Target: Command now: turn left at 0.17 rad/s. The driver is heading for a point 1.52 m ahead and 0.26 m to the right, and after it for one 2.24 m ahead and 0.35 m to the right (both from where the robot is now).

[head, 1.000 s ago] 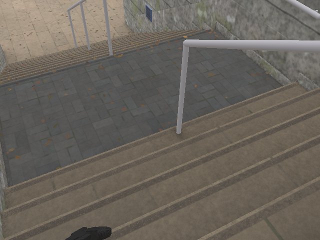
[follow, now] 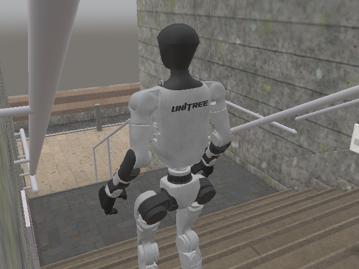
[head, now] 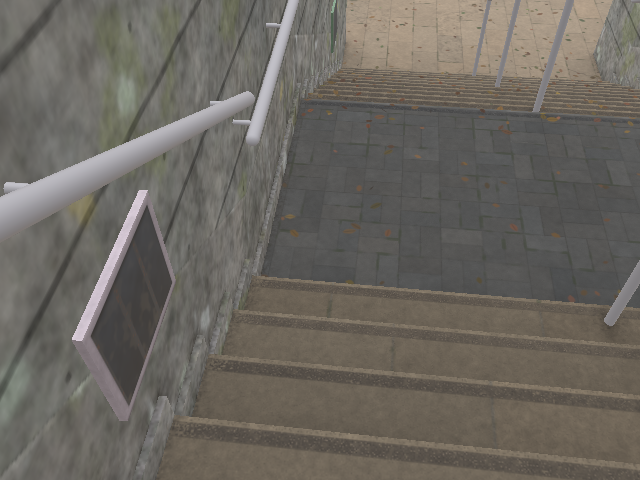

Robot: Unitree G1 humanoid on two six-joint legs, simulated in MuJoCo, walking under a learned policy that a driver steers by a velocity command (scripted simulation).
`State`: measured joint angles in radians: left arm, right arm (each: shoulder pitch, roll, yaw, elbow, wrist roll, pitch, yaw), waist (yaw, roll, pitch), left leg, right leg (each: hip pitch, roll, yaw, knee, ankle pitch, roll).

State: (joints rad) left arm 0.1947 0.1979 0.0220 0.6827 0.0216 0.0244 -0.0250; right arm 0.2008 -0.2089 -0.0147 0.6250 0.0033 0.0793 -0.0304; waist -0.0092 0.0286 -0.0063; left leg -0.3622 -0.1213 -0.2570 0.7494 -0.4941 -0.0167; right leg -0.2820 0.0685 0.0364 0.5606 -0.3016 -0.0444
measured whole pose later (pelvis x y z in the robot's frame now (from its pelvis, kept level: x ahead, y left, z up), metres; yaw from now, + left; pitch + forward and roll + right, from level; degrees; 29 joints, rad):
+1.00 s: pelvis +0.09 +0.01 -0.01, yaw +0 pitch +4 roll +0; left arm 0.33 0.27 0.07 0.78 -0.01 -0.05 0.02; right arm 0.49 -0.23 -0.06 0.99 0.01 -0.07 -0.03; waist -0.05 -0.03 -0.04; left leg -0.22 -0.02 -0.07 0.61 -0.45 0.01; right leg -0.56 0.02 0.05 1.08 -0.42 -0.05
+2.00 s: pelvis +0.62 -0.03 -0.34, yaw +1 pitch +2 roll +1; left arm 0.30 0.23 0.05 0.87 0.00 -0.04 0.05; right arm 0.47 -0.17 -0.02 1.01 -0.01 -0.07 0.00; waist -0.01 -0.05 -0.01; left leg -0.32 -0.08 0.03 0.65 -0.36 0.07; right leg -0.77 -0.08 0.13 1.25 -0.12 0.00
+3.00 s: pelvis +1.16 -0.06 -0.67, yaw -2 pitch +1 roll -1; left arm 0.41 0.19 0.05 0.93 -0.05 -0.02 0.07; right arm 0.35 -0.19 -0.05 1.00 0.00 -0.05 0.03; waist 0.04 -0.03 -0.01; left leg -0.35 -0.03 0.06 0.65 -0.32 0.07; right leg -0.67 0.03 0.10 1.77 -0.45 -0.03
